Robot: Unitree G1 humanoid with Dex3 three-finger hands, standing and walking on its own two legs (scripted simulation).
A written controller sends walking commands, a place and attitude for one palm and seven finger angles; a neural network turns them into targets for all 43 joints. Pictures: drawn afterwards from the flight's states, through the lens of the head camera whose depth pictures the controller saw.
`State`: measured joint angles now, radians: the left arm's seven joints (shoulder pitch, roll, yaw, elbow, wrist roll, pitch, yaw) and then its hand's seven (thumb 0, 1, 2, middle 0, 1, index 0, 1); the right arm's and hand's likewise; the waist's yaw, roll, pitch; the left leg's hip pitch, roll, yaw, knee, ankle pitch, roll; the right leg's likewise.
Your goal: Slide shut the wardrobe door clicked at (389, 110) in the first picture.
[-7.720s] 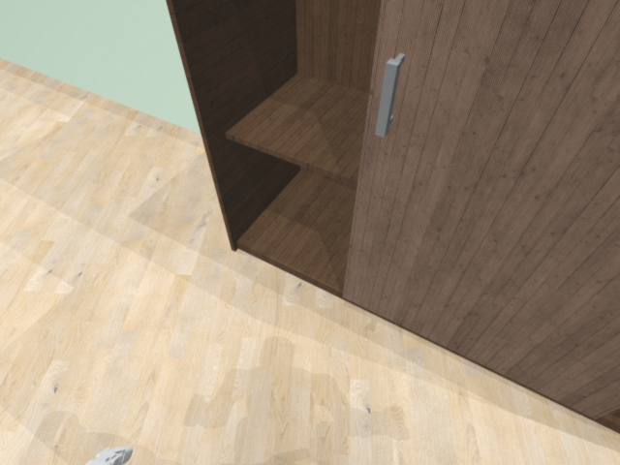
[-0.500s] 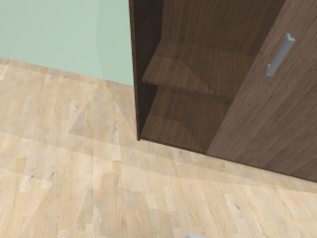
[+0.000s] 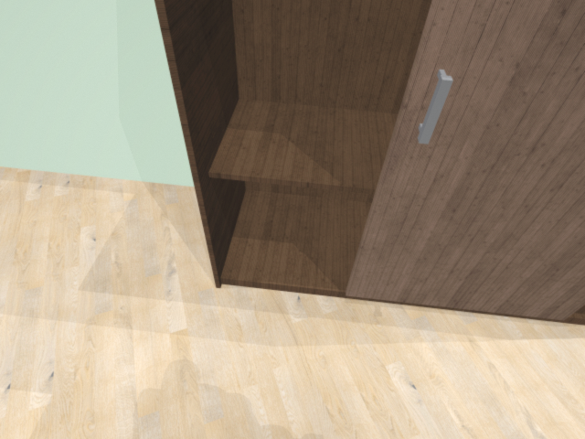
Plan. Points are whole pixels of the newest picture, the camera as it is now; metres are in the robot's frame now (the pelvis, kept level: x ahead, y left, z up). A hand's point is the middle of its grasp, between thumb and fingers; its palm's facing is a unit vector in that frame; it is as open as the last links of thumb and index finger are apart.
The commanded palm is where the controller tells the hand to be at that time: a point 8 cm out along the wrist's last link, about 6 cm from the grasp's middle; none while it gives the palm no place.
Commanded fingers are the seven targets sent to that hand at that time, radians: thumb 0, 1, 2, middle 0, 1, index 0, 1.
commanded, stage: take the last steps up to it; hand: right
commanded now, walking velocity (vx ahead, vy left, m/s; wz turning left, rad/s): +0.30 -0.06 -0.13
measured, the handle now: (432, 107) +0.73 -0.25 +0.11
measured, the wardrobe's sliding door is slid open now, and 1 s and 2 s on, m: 0.49 0.49 0.49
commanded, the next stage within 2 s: come to a stop and stand still in 0.70 s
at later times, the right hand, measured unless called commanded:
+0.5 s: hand out of the picture +0.01 -0.22 -0.18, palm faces +0.17 +0.98 -0.14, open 7.4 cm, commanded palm none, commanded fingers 0.00 -0.90 -0.90 0.20 0.30 0.20 0.30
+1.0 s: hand (426, 341) +0.34 -0.24 -0.16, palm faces +0.02 +0.98 -0.20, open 7.3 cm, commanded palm none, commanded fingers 0.00 -0.90 -0.90 0.20 0.30 0.20 0.30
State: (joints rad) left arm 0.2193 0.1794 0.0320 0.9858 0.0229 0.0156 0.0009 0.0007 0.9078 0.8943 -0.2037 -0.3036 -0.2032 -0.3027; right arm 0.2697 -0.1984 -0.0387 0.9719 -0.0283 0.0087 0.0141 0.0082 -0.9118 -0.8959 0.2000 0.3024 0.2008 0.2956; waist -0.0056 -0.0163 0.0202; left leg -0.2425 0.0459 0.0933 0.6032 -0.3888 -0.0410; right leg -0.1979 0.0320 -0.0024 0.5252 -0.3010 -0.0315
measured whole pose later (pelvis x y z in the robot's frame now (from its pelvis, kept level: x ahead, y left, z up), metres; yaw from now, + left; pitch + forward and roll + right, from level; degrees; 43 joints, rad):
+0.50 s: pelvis +0.13 -0.08 -0.01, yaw -3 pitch -1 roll +0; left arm 0.19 0.15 0.05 1.03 0.03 -0.05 -0.01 0.00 0.92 0.89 -0.20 -0.30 -0.20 -0.30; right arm 0.46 -0.13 -0.04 1.17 -0.02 -0.01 -0.01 0.01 -0.91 -0.90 0.20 0.30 0.20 0.30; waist -0.04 0.03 0.07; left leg -0.18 0.12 0.07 0.89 -0.52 -0.02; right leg -0.37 -0.06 -0.15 0.64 -0.24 -0.04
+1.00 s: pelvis +0.25 -0.07 +0.00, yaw -3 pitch -1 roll +0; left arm 0.32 0.12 0.03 1.14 0.00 0.01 0.03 0.00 0.91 0.89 -0.20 -0.30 -0.20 -0.30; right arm 0.14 -0.12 -0.02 1.04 -0.02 -0.03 -0.02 0.00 -0.91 -0.90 0.20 0.30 0.20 0.30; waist 0.05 -0.04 0.06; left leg -0.30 0.04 0.14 0.54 -0.22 0.05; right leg -0.18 -0.05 -0.10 0.63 -0.48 0.02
